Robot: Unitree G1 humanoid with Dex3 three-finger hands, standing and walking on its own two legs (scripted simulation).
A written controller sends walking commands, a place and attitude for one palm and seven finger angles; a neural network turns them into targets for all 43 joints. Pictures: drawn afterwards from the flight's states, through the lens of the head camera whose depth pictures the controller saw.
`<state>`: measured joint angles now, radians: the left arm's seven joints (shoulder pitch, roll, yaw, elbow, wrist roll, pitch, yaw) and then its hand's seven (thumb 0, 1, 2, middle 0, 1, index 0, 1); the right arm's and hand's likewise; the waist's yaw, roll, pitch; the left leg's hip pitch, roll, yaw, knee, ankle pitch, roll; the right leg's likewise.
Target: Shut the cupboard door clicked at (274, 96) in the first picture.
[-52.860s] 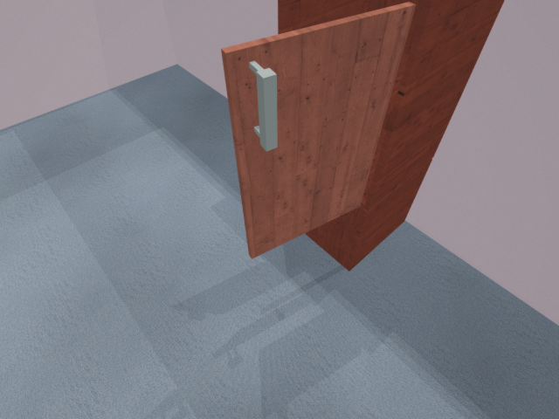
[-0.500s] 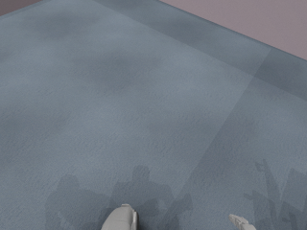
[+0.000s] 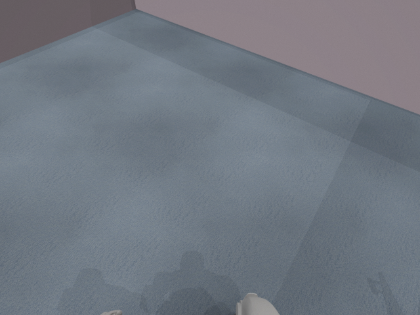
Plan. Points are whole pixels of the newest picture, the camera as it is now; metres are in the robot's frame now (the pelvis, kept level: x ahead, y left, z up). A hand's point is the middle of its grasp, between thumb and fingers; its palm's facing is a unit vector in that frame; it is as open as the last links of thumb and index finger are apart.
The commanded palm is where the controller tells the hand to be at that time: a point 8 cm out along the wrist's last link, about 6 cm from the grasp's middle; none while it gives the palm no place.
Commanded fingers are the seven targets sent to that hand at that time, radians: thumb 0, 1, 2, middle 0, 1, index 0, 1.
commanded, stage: turn to face it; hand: left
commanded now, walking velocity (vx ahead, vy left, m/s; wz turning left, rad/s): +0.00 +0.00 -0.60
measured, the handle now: out of the picture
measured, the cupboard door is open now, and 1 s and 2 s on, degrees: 25 25 25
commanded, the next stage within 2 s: none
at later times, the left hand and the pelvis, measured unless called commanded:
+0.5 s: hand (134, 280) +0.22 +0.18 -0.17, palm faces -0.18 -0.96 -0.22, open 7.4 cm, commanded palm none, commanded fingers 0.00 0.90 0.90 -0.20 -0.30 -0.20 -0.30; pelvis +0.13 +0.00 +0.00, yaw -15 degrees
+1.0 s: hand (174, 212) +0.39 +0.11 -0.16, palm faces -0.56 -0.78 -0.28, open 7.4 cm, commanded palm none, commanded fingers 0.00 0.90 0.90 -0.20 -0.30 -0.20 -0.30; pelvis +0.16 +0.00 -0.02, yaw -35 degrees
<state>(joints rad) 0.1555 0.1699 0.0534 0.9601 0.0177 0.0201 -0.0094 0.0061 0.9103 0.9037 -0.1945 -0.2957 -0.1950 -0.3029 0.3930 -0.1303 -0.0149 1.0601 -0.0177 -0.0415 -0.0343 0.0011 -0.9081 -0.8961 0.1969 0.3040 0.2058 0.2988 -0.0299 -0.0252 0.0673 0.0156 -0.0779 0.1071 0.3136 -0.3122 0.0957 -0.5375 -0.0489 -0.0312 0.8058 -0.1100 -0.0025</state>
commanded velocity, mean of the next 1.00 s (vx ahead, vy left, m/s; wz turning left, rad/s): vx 0.00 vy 0.00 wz -0.60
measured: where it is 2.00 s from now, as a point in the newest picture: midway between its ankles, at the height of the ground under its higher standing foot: outside the picture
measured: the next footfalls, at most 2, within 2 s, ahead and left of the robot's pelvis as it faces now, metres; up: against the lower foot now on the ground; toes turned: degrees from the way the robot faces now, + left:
right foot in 0.12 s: +0.14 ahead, -0.11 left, +0.00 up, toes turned -7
left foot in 0.56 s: +0.24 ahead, +0.12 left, +0.00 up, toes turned -18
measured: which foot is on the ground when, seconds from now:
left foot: down 0.00-0.14, up 0.16-0.54, down 0.56-0.98, up 1.00-1.00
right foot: up 0.00-0.10, down 0.12-0.56, up 0.58-0.96, down 0.98-1.00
